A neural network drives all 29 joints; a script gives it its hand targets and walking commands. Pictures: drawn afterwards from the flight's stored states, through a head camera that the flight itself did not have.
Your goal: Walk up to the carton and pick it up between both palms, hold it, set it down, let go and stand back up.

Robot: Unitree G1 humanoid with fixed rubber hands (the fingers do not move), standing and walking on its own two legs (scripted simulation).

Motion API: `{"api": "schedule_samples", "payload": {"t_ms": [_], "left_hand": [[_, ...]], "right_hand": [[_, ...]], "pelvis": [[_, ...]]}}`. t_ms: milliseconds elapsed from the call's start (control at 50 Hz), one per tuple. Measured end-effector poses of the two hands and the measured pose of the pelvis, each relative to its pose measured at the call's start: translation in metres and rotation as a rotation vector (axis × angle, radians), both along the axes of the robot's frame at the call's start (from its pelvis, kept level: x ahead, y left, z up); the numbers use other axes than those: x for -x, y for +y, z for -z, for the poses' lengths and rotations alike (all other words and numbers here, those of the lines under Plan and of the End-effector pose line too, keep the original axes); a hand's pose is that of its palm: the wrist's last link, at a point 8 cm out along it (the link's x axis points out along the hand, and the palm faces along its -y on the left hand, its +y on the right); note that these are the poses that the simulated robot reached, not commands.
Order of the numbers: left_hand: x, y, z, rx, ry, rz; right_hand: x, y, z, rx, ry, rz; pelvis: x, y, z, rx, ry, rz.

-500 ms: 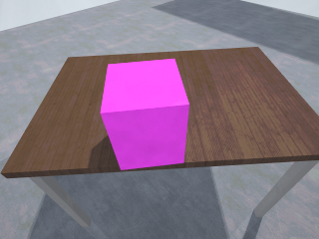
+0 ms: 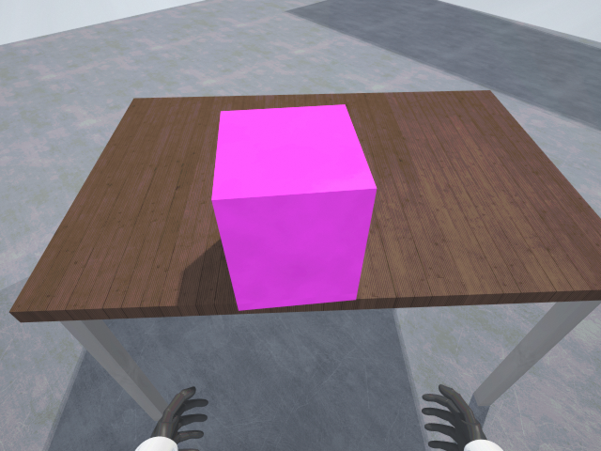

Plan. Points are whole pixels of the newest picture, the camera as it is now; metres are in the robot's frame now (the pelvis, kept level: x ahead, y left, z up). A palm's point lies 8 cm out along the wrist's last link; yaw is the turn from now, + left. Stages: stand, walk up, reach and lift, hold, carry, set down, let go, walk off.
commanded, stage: reach and lift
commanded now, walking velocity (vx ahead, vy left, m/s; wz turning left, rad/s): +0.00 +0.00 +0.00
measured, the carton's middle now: (290, 209) +0.49 +0.03 +0.06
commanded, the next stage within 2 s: none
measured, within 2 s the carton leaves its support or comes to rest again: neither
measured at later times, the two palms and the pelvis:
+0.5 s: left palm (156, 440) +0.19 +0.21 -0.06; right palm out of the picture +0.16 -0.21 -0.06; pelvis +0.03 +0.03 +0.01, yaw -2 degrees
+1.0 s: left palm (154, 415) +0.20 +0.21 -0.02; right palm (482, 405) +0.20 -0.20 -0.02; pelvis +0.04 +0.02 +0.01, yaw -2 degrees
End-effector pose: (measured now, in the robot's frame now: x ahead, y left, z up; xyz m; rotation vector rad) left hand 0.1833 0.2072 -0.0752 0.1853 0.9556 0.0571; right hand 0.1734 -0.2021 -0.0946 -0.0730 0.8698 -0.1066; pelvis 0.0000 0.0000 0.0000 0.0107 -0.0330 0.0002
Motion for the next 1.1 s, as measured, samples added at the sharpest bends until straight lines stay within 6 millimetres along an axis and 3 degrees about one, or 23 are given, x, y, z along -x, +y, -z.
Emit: {"api": "schedule_samples", "payload": {"t_ms": [180, 320, 500, 820, 1100], "left_hand": [[0.031, -0.002, 0.019, 0.024, 0.039, -0.049], [0.021, 0.006, 0.010, 0.031, -0.052, -0.060], [-0.004, 0.006, -0.017, 0.049, -0.181, -0.045], [-0.006, 0.003, -0.043, 0.057, -0.321, -0.101], [-0.031, 0.001, -0.071, 0.072, -0.486, -0.130]], "right_hand": [[0.025, -0.008, -0.001, 0.031, 0.014, -0.017], [0.031, -0.018, -0.012, 0.057, -0.024, -0.012], [0.017, -0.010, -0.032, 0.045, -0.129, -0.018], [-0.009, 0.003, -0.060, 0.011, -0.287, -0.049], [-0.038, 0.003, -0.089, -0.016, -0.413, -0.067]], "pelvis": [[-0.015, 0.012, -0.003, 0.000, 0.006, 0.017], [-0.024, 0.019, -0.003, 0.005, 0.029, 0.025], [-0.031, 0.027, -0.007, 0.011, 0.018, 0.038], [-0.036, 0.023, -0.010, 0.011, 0.001, 0.038], [-0.039, 0.014, -0.011, 0.011, 0.001, 0.026]]}}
